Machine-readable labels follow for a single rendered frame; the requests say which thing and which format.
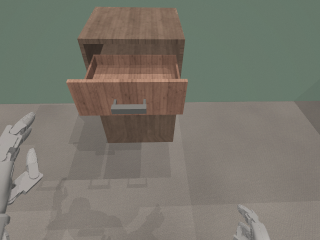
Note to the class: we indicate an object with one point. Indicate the right robot hand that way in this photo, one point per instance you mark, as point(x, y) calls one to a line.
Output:
point(256, 231)

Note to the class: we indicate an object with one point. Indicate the left robot hand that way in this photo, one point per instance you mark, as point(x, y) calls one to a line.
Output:
point(10, 140)

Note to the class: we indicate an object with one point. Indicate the handle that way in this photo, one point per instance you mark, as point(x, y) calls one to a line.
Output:
point(129, 108)

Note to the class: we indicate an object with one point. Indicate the drawer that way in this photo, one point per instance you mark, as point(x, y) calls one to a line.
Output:
point(130, 79)

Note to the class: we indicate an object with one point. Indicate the cabinet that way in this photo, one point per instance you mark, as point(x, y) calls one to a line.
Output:
point(134, 31)

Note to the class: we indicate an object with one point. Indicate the robot left forearm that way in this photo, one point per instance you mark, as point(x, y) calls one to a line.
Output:
point(4, 220)

